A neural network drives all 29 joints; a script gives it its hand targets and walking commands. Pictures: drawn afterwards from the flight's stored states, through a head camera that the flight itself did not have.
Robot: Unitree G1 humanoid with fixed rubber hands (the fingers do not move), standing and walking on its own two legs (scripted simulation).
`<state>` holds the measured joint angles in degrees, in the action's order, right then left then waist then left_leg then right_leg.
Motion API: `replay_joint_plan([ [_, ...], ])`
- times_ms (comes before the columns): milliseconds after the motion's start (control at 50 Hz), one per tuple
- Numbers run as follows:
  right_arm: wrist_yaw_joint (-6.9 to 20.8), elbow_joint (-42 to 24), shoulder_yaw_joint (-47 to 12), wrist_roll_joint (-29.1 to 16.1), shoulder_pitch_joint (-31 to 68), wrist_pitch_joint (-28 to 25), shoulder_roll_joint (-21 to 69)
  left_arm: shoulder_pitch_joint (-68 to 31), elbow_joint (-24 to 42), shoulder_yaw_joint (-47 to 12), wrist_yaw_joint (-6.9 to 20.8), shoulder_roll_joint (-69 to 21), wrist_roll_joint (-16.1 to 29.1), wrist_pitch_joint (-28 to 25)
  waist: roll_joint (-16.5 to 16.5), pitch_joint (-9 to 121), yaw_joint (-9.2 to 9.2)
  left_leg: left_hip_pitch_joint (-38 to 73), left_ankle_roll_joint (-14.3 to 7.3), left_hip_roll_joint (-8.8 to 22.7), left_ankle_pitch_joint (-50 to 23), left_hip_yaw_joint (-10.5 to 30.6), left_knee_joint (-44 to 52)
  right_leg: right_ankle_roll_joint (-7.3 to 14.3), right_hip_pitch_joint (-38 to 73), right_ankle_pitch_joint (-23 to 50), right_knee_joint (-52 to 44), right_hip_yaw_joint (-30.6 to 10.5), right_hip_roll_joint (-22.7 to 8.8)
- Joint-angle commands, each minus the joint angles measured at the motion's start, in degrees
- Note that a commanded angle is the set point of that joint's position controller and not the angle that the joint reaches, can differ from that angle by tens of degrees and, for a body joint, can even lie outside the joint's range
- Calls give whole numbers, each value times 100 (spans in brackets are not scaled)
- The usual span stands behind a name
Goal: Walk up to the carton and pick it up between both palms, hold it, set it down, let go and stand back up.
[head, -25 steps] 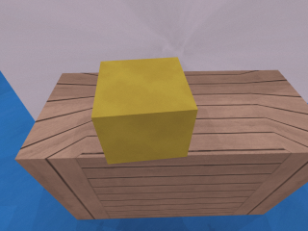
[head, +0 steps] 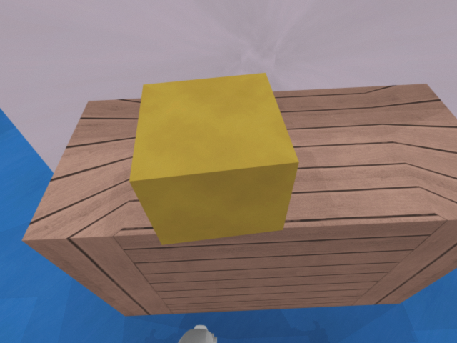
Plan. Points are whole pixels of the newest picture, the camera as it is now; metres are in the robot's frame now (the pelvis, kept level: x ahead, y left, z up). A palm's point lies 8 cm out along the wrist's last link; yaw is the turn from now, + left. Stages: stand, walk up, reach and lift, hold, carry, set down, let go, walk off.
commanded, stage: walk up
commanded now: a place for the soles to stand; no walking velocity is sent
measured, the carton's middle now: (214, 158) +0.48 +0.04 +0.04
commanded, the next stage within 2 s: none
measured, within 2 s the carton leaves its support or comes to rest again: neither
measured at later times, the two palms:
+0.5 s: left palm out of the picture +0.02 +0.44 -0.09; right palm out of the picture +0.04 -0.23 -0.08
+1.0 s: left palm out of the picture +0.05 +0.36 -0.09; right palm out of the picture +0.06 -0.27 -0.09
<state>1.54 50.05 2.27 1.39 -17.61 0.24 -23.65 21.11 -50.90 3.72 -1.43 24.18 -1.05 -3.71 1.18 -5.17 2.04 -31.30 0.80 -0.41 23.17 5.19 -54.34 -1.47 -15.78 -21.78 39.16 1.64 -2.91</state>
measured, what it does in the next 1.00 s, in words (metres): steps on the spot: left foot, then right foot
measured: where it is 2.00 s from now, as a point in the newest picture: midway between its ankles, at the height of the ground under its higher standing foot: outside the picture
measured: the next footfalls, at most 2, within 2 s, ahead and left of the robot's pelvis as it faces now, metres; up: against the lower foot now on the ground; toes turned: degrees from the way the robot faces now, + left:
left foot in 0.12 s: +0.13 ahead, +0.17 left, +0.00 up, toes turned -2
right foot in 0.64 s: +0.07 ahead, -0.07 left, +0.00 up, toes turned +2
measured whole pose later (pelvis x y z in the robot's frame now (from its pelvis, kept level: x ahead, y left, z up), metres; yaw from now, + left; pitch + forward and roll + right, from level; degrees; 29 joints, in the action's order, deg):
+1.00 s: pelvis +0.00 +0.05 +0.01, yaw +4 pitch +0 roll +1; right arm 2.3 50.1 2.6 0.8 -17.1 -0.5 -23.2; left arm 15.5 -52.1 3.1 0.6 21.0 -1.2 -2.4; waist 0.0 -1.0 2.1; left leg -17.6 -2.5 -1.2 26.9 4.6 -41.2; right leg 1.6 -17.4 -16.8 34.1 1.4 -1.7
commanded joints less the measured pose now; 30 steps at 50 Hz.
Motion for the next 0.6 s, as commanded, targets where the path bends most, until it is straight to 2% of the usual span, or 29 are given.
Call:
replay_joint_plan([
  [0, 182, -630, 492, 9, -38, -60, -1158, -592, 702, 520, -215, 1898, 57, -152, -954, 560, -50, 811, -291, 511, -526, -320, 1101, 1358, 180, 1987, -758, -875, -1706],
  [20, 131, -360, 521, -20, -493, -97, -1160, -1000, 750, 428, -186, 1730, 65, -105, -822, 629, 277, 1777, -402, 362, -1009, -409, 1734, 1097, -481, 1655, -218, -414, -1344],
  [40, 75, -116, 618, 22, -1033, -133, -1349, -847, 711, 300, -167, 1374, 72, -63, 39, 840, 489, 2534, -511, 115, -1011, -177, 2134, 765, -829, 1181, 1143, -25, -791],
  [60, 9, -145, 694, 116, -1168, -148, -1706, -574, 743, 135, -166, 904, 119, -18, 1531, 631, 528, 2498, -710, 713, -1090, 1264, 2991, 441, -1552, -354, 2439, 325, -41],
  [80, -24, -270, 684, 94, -914, -152, -1849, -353, 710, 92, -197, 853, 159, 44, 1790, 489, 291, 2343, -895, 1286, -1132, 2753, 3475, 351, -2060, -1638, 2766, -94, 555],
  [100, -37, -359, 672, 51, -524, -124, -1825, -139, 522, 152, -205, 1147, 163, 118, 1077, 432, 49, 1991, -1132, 1525, -335, 3044, 3693, 403, -1852, -1532, 2773, -329, 405],
  [120, -37, -411, 654, -8, -127, -74, -1897, -151, 398, 162, -175, 1322, 138, 175, 1009, 179, 12, 1346, -1261, 1508, 1203, 3033, 4203, 435, -1666, -1348, 2762, -351, 231],
  [140, -35, -505, 670, -10, 278, -43, -1970, -155, 301, 163, -156, 1430, 104, 212, 1268, -224, -76, 866, -1209, 1439, 2127, 3107, 4526, 438, -1642, -1124, 2814, -308, 96],
  [180, -72, -475, 577, -31, 344, -92, -1541, -157, 64, 239, -20, 1424, 83, 294, 780, -411, -220, 786, -904, 1114, 1941, 2601, 4352, 379, -1291, -661, 2506, -377, -11],
  [200, -99, -431, 535, -63, 229, -139, -1462, -195, 26, 284, 10, 1395, 73, 318, 635, -384, -238, 903, -799, 1046, 1802, 2516, 4293, 350, -1250, -434, 2321, -386, -25],
  [240, -131, -324, 484, -119, 73, -225, -1402, -260, -4, 305, 51, 1376, 25, 351, 373, -278, -214, 1312, -758, 1036, 1530, 2547, 4266, 294, -1311, -111, 2116, -479, 17],
  [300, -153, -266, 448, -128, 30, -287, -1393, -507, 20, 296, 89, 1297, 12, 386, 150, -133, -163, 1638, -701, 1096, 1264, 2445, 4251, 238, -1274, -16, 1745, -589, 58],
  [360, -153, -256, 455, -113, 43, -288, -1423, -648, 49, 276, 122, 1261, 23, 376, 239, 17, -118, 1808, -753, 1091, 1274, 2273, 4203, 197, -1171, -178, 1362, -563, 86],
  [400, -139, -257, 463, -98, 88, -260, -1448, -658, 40, 254, 147, 1244, 22, 362, 361, 159, -101, 1861, -876, 1091, 1341, 2182, 4119, 173, -1009, -470, 1024, -457, 103],
  [460, -100, -286, 476, -59, 151, -187, -1496, -559, -1, 229, 161, 1217, 13, 320, 581, 413, -84, 1844, -1174, 1185, 1411, 2147, 3920, 202, -680, -1022, 427, -312, 154],
  [500, -79, -339, 477, -45, 284, -125, -1504, -315, -103, 231, 155, 1237, 19, 271, 674, 605, -150, 1620, -1187, 1195, 1297, 2035, 3784, 251, -251, -943, 7, -165, 203],
  [520, -73, -367, 472, -50, 393, -89, -1497, -136, -181, 239, 147, 1218, 17, 244, 623, 707, -246, 1361, -1113, 1115, 1281, 1838, 3644, 288, 178, -620, -356, -48, 256],
  [540, -65, -408, 446, -68, 551, -47, -1452, 94, -284, 236, 134, 1144, 18, 208, 514, 756, -405, 1008, -986, 979, 1335, 1542, 3408, 320, 721, 12, -928, 95, 314],
  [560, -57, -424, 376, -78, 666, -17, -1282, 276, -364, 238, 100, 1076, -1, 170, 371, 760, -551, 743, -787, 783, 1247, 1274, 3088, 347, 1056, 360, -1350, 108, 343],
  [580, -66, -379, 258, -128, 646, 9, -990, 241, -395, 224, 42, 1107, -23, 137, -87, 777, -570, 530, -551, 525, 1034, 1006, 2539, 352, 1175, 236, -1798, -359, 70],
])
